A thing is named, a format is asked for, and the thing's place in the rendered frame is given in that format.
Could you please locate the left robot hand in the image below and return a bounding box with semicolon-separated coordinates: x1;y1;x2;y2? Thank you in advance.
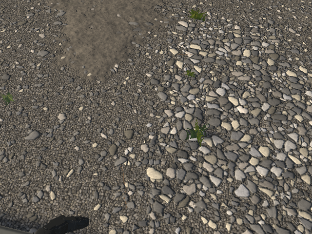
32;214;90;234

